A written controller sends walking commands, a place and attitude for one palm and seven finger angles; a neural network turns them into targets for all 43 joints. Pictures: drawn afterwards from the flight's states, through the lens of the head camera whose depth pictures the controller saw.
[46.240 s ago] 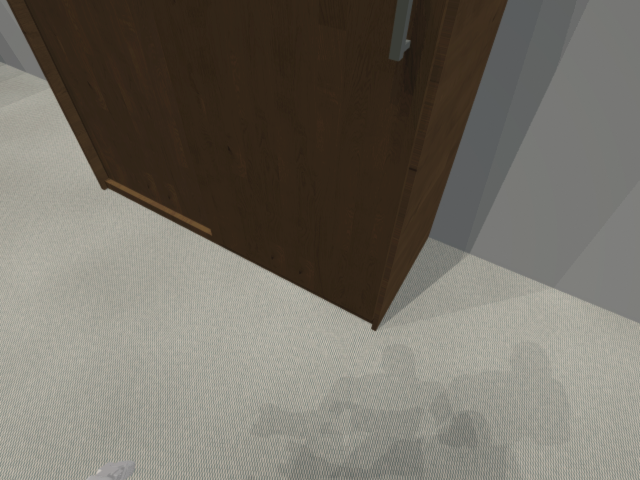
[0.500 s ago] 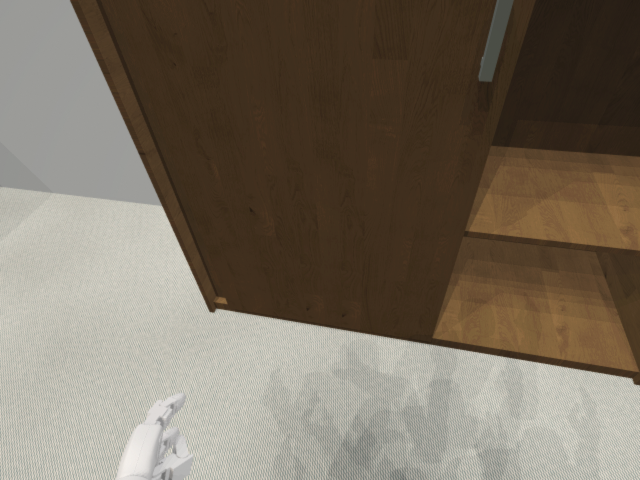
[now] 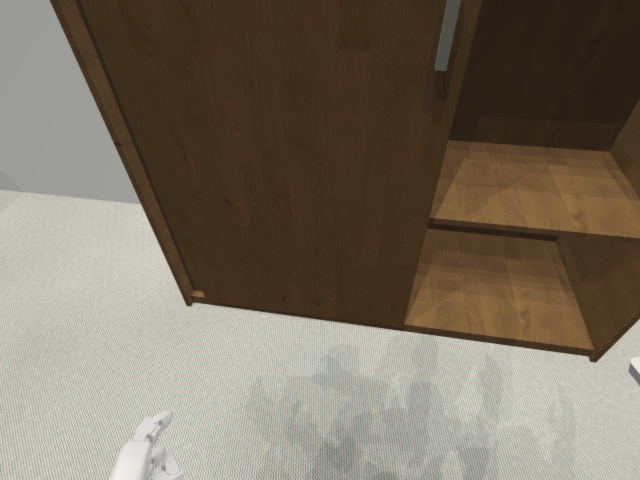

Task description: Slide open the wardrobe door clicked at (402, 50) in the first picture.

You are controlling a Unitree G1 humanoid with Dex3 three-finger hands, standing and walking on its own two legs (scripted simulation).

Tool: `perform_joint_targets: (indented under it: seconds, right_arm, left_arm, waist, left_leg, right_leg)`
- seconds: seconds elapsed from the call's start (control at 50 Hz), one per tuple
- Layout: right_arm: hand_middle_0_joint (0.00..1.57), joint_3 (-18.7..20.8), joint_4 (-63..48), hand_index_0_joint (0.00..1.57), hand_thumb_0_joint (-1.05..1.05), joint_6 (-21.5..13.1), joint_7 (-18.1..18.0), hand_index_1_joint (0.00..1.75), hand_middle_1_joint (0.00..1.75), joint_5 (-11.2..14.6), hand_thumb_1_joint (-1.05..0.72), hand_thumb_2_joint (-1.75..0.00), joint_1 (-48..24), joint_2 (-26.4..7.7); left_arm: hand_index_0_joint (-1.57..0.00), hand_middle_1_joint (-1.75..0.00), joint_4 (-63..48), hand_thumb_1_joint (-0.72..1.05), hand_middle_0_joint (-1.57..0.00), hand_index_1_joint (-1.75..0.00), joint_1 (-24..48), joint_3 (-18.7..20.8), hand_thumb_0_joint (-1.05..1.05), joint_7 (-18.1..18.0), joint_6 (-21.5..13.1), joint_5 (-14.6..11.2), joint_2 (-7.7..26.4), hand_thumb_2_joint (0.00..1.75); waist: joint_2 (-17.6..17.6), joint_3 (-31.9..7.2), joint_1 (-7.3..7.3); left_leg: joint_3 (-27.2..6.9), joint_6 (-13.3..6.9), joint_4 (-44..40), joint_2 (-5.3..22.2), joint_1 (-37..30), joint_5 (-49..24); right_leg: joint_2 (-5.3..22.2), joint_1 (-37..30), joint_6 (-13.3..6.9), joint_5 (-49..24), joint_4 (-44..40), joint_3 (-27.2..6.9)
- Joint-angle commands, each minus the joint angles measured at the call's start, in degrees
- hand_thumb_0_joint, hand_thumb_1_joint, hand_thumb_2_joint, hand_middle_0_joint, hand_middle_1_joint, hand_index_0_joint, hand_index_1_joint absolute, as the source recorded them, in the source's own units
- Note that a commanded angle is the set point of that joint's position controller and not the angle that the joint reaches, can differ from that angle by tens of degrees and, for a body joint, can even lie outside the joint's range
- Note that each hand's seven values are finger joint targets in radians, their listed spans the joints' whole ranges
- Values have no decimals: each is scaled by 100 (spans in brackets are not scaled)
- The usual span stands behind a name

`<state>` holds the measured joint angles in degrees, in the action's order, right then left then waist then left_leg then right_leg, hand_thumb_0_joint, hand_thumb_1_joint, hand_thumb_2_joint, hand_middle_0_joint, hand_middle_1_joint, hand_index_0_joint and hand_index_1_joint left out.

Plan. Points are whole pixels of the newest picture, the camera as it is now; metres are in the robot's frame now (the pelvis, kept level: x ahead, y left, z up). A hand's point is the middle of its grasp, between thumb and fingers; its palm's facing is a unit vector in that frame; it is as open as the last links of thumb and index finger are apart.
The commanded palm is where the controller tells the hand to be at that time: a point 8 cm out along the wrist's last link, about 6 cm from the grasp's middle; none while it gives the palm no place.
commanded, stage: stop stepping back and stand still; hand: right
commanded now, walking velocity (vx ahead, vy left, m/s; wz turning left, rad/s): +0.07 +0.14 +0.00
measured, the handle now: (448, 19) +0.76 -0.16 +0.28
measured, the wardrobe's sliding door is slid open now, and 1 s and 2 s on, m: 0.63 0.63 0.63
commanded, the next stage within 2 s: let the arm hang, fingers relaxed in 0.74 s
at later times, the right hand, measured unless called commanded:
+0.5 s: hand out of the picture +0.25 -0.29 +0.16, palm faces +0.46 +0.78 -0.41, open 7.4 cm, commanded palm +0.19 -0.32 +0.19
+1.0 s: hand (558, 433) +0.22 -0.28 -0.05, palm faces +0.08 +0.90 -0.42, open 7.4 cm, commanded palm none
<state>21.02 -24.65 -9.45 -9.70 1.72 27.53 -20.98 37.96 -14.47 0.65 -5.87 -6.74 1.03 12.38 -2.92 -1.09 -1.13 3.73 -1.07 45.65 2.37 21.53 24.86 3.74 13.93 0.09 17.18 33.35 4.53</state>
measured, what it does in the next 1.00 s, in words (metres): shifts its weight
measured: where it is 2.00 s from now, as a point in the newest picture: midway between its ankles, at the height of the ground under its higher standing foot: outside the picture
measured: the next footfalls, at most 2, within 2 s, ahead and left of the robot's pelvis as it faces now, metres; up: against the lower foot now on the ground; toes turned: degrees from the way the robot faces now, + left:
none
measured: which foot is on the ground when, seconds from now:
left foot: down 0.00-1.00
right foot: down 0.00-1.00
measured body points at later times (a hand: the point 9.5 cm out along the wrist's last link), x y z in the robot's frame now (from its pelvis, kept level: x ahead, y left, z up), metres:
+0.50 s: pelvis +0.05 -0.02 +0.01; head +0.07 -0.04 +0.45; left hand +0.23 +0.21 -0.06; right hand +0.22 -0.33 +0.18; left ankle +0.05 +0.10 -0.73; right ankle +0.05 -0.12 -0.73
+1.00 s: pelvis +0.04 -0.04 +0.00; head +0.04 -0.01 +0.45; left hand +0.21 +0.23 -0.11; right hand +0.22 -0.33 -0.02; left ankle +0.05 +0.10 -0.73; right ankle +0.05 -0.12 -0.73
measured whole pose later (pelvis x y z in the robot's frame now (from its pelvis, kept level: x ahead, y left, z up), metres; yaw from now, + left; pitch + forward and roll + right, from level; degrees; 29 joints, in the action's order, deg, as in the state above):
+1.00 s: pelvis +0.04 -0.04 +0.00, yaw -1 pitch +1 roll +0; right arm 4.7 22.0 1.4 -1.1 -1.2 15.3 -18.9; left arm 43.8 -7.4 0.4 1.2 -0.9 1.0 18.2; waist 3.6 -1.7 0.0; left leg 3.5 1.5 34.5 3.2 18.7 17.0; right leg -0.6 19.0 -3.2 17.8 35.2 4.9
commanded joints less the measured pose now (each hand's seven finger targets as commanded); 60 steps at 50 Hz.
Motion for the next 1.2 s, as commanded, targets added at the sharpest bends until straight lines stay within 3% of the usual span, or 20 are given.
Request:
perform_joint_targets:
  seconds: [0.0,0.04,0.1,0.12,0.14,0.16,0.2,0.28,0.32,0.36,0.4,0.48,0.56,0.8,0.82,0.84,0.92,1.0,1.1,1.18]
  right_arm:
    - [20,1155,-1881,20,0,-493,-114,30,30,11,-90,-90,-263,-1468]
    - [20,1049,-1866,20,0,-440,-126,30,30,17,-90,-90,-241,-1300]
    - [20,975,-1181,20,0,-319,-137,30,30,44,-90,-90,-11,-1181]
    - [20,953,-1039,20,0,-297,-128,30,30,28,-90,-90,-43,-1190]
    - [20,936,-773,20,0,-231,-122,30,30,19,-90,-90,128,-1218]
    - [20,981,-903,20,0,-261,-132,30,30,71,-90,-90,-132,-1355]
    - [20,870,-678,20,0,-287,-99,30,30,95,-90,-90,-201,-1102]
    - [20,962,-1299,20,0,-384,-108,30,30,80,-90,-90,-129,-1204]
    - [20,947,-1660,20,0,-437,-114,30,30,108,-90,-90,-234,-1206]
    - [20,975,-1958,20,0,-462,-113,30,30,66,-90,-90,-225,-1259]
    - [20,1029,-1960,20,0,-476,-130,30,30,-4,-90,-90,-333,-1290]
    - [20,930,-1600,20,0,-509,-163,30,30,-26,-90,-90,-126,-1162]
    - [20,783,-1238,20,0,-396,-122,30,30,53,-90,-90,347,-939]
    - [20,908,-1491,20,0,-329,-94,30,30,110,-90,-90,116,-1207]
    - [20,-1523,3178,20,0,461,695,30,30,-394,-90,-90,-286,-286]
    - [20,-1435,3366,20,0,813,849,30,30,-363,-90,-90,-407,-322]
    - [20,-1655,4186,20,0,936,920,30,30,-316,-90,-90,-977,-196]
    - [20,-1870,5529,20,0,974,863,30,30,-336,-90,-90,-1343,-210]
    - [20,-2035,6796,20,0,1013,847,30,30,-304,-90,-90,-1401,-148]
    - [20,-1995,7480,20,0,948,832,30,30,-297,-90,-90,-1256,37]
  left_arm:
    - [-20,-30,-911,90,-20,-30,705,169,0,86,-386,-41,622,90]
    - [-20,-30,-873,90,-20,-30,692,123,0,143,-451,-73,565,90]
    - [-20,-30,-917,90,-20,-30,599,158,0,166,-412,-127,658,90]
    - [-20,-30,-924,90,-20,-30,546,186,0,174,-379,-138,637,90]
    - [-20,-30,-942,90,-20,-30,537,197,0,180,-345,-150,556,90]
    - [-20,-30,-971,90,-20,-30,721,151,0,204,-342,-174,539,90]
    - [-20,-30,-739,90,-20,-30,545,166,0,244,-312,-185,507,90]
    - [-20,-30,-869,90,-20,-30,843,65,0,156,-232,-129,494,90]
    - [-20,-30,-968,90,-20,-30,912,118,0,92,-259,-114,617,90]
    - [-20,-30,-1137,90,-20,-30,966,176,0,71,-260,-140,745,90]
    - [-20,-30,-1104,90,-20,-30,952,76,0,74,-321,-71,614,90]
    - [-20,-30,-1053,90,-20,-30,740,125,0,94,-447,-96,611,90]
    - [-20,-30,-1076,90,-20,-30,644,178,0,156,-321,-173,635,90]
    - [-20,-30,-1265,90,-20,-30,910,92,0,44,-83,-133,623,90]
    - [-20,-30,133,90,-20,-30,1165,431,0,626,-329,-121,1703,90]
    - [-20,-30,90,90,-20,-30,804,481,0,645,20,-144,1588,90]
    - [-20,-30,-18,90,-20,-30,752,210,0,673,416,-26,1331,90]
    - [-20,-30,278,90,-20,-30,700,103,0,634,602,58,1187,90]
    - [-20,-30,860,90,-20,-30,619,10,0,596,709,67,980,90]
    - [-20,-30,1291,90,-20,-30,350,38,0,537,740,55,744,90]
  waist:
    - [1850,228,74]
    - [2022,176,113]
    - [1105,-116,152]
    - [316,-202,120]
    - [-803,-261,77]
    - [-1127,-242,147]
    - [-647,-398,87]
    - [-484,-395,8]
    - [347,-358,91]
    - [1376,-216,259]
    - [1864,49,230]
    - [1360,-553,188]
    - [498,-1103,79]
    - [820,-604,148]
    - [656,-145,-117]
    - [561,-540,-63]
    - [136,-97,63]
    - [-552,-154,124]
    - [722,-1,115]
    - [1135,-170,90]
  left_leg:
    - [-188,118,800,86,817,148]
    - [137,155,-316,-42,-90,-113]
    - [293,118,-1944,-263,-1390,-791]
    - [-378,-134,-2246,160,-1675,-1038]
    - [-2089,-628,-2644,1150,-1779,-1550]
    - [-2780,-984,-2898,1783,-1755,-2297]
    - [-2014,-889,-2859,1586,-1326,-1965]
    - [-746,-467,-2158,956,-1043,-2516]
    - [-507,-92,-1769,464,-825,-1682]
    - [-228,167,-1448,-30,-736,-626]
    - [-100,162,-1221,-132,-990,-748]
    - [-293,108,-1838,-13,-1350,-2159]
    - [-572,8,-1858,271,-1812,-4093]
    - [-481,64,-2094,115,-1559,-2667]
    - [-259,-56,-1422,614,-590,-3022]
    - [-601,-90,-1737,608,-482,-2666]
    - [-195,5,-1245,192,-457,-918]
    - [-513,-27,-1674,434,-836,-1445]
    - [-629,-4,-2070,395,-902,-1102]
    - [-651,-88,-2377,420,-1095,-1175]
  right_leg:
    - [1519,3,-962,644,-2100,-1857]
    - [1143,263,-685,-86,-1768,-877]
    - [776,641,-365,-223,-565,-315]
    - [459,993,-250,-8,230,-63]
    - [-95,1589,-71,489,1268,97]
    - [-235,1879,-6,1306,2111,-54]
    - [5,1291,21,1195,2075,-383]
    - [-143,154,-2,-196,-5,-77]
    - [234,-209,-149,-1119,-833,-674]
    - [916,136,-384,-605,-1471,-1462]
    - [875,561,-397,-484,-1825,-1413]
    - [566,-208,-204,-2687,-908,-796]
    - [364,-391,-20,-3205,-396,-482]
    - [278,99,-105,-1755,-957,-586]
    - [442,294,-174,-2068,-50,-569]
    - [434,30,-115,-1841,-196,-519]
    - [619,880,-425,-892,-831,-1072]
    - [337,699,-325,-952,-826,-909]
    - [216,376,-238,-409,-1266,-758]
    - [189,162,-216,-224,-1255,-680]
